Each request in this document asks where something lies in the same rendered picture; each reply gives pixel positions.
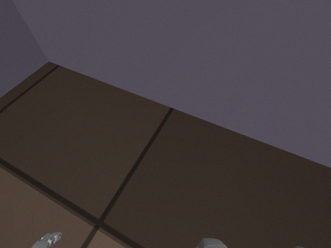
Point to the left robot hand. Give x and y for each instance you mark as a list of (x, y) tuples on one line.
[(48, 240)]

